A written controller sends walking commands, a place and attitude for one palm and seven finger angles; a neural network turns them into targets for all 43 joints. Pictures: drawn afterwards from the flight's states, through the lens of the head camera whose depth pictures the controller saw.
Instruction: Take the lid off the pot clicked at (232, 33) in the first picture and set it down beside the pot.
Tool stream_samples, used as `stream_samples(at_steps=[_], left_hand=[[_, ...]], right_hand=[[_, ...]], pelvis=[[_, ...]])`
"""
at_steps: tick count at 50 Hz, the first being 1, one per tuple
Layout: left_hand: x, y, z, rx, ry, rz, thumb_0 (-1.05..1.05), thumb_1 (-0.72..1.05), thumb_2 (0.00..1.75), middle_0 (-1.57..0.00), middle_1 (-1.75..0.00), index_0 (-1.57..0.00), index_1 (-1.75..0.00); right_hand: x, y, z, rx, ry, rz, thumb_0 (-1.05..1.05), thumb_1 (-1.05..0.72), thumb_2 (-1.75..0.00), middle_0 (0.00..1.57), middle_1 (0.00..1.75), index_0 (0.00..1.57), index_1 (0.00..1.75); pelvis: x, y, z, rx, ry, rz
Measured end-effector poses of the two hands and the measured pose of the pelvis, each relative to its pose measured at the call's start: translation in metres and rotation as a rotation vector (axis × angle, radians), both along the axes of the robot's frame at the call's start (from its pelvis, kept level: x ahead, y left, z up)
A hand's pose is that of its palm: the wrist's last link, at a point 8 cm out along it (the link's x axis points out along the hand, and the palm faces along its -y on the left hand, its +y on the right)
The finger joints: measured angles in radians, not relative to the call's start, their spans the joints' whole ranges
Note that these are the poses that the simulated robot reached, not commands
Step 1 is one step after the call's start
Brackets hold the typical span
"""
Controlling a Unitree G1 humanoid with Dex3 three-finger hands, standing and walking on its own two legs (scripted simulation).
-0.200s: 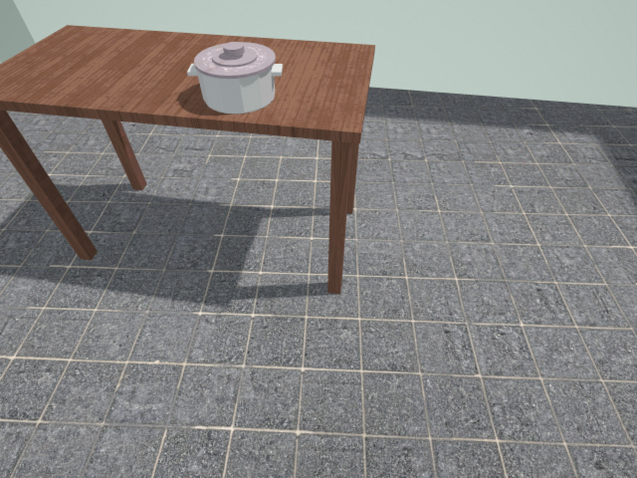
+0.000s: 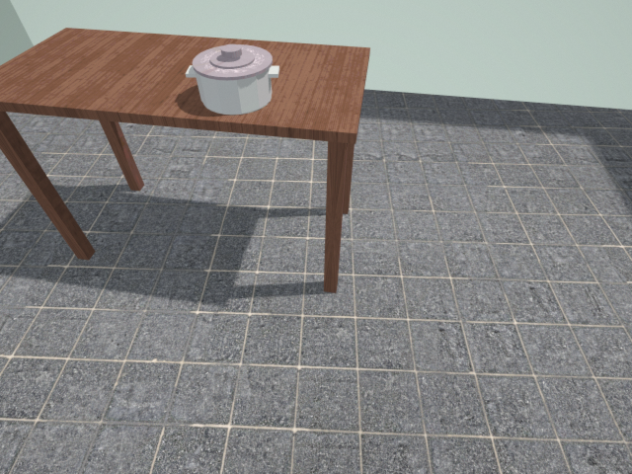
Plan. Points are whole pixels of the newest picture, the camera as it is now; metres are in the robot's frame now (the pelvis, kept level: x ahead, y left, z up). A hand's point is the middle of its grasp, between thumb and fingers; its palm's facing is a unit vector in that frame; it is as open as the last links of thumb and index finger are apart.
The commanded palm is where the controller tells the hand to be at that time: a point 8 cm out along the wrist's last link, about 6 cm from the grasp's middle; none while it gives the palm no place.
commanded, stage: look at it before walking up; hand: left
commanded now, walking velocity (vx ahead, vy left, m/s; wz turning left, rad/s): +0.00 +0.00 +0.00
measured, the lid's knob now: (231, 51) +1.06 +0.28 +0.08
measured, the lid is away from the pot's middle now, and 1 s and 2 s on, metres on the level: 0.00 0.00 0.00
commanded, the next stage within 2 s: walk to a spot facing it in 0.44 s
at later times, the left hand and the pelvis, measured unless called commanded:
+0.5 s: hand out of the picture +0.06 +0.25 -0.16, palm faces -0.02 -0.94 -0.33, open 7.4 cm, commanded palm none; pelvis +0.00 +0.01 +0.00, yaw +0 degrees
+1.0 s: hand out of the picture +0.00 +0.27 -0.20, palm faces +0.22 -0.95 -0.23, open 7.4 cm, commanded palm none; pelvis -0.02 +0.05 -0.03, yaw +13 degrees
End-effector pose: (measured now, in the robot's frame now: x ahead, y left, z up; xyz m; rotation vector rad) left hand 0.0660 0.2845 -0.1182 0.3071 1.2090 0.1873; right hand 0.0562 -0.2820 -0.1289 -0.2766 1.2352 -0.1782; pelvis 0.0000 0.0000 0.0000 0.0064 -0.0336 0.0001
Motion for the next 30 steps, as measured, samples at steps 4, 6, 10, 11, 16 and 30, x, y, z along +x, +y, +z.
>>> stream_samples(at_steps=[4, 6, 10, 11, 16, 30], left_hand=[[-0.001, 0.001, 0.000, -0.002, 0.000, 0.000, 0.01, 0.91, 0.90, -0.21, -0.30, -0.20, -0.30], [-0.001, 0.001, -0.001, -0.002, 0.001, 0.000, 0.01, 0.91, 0.90, -0.21, -0.30, -0.20, -0.30], [-0.003, 0.003, -0.001, -0.002, 0.005, 0.002, 0.01, 0.91, 0.90, -0.21, -0.30, -0.20, -0.30], [-0.004, 0.003, -0.001, -0.002, 0.006, 0.003, 0.01, 0.91, 0.90, -0.21, -0.30, -0.20, -0.30], [-0.007, 0.005, -0.002, -0.003, 0.014, 0.005, 0.01, 0.91, 0.90, -0.21, -0.30, -0.20, -0.30], [-0.012, 0.009, -0.003, -0.003, 0.031, 0.013, 0.01, 0.91, 0.90, -0.21, -0.30, -0.20, -0.30]], right_hand=[[-0.002, 0.002, 0.000, 0.001, 0.002, -0.002, 0.01, -0.90, -0.89, 0.20, 0.30, 0.21, 0.30], [-0.003, 0.002, 0.000, 0.001, 0.003, -0.003, 0.01, -0.90, -0.89, 0.20, 0.30, 0.21, 0.30], [-0.004, 0.003, 0.001, -0.001, 0.006, -0.005, 0.01, -0.90, -0.89, 0.20, 0.30, 0.21, 0.30], [-0.004, 0.003, 0.001, -0.001, 0.006, -0.006, 0.01, -0.90, -0.89, 0.20, 0.30, 0.21, 0.30], [-0.004, 0.004, 0.002, -0.004, 0.009, -0.006, 0.01, -0.90, -0.89, 0.20, 0.30, 0.21, 0.30], [-0.001, 0.009, 0.002, -0.002, 0.009, -0.001, 0.01, -0.90, -0.89, 0.20, 0.30, 0.21, 0.30]], pelvis=[[-0.001, 0.001, 0.000, 0.000, 0.001, 0.000], [-0.001, 0.002, 0.000, 0.000, 0.001, -0.001], [-0.001, 0.003, 0.001, -0.001, 0.001, 0.000], [-0.001, 0.003, 0.001, -0.001, 0.001, -0.001], [-0.001, 0.005, 0.001, -0.002, 0.001, -0.001], [0.000, 0.009, 0.001, -0.002, 0.004, 0.003]])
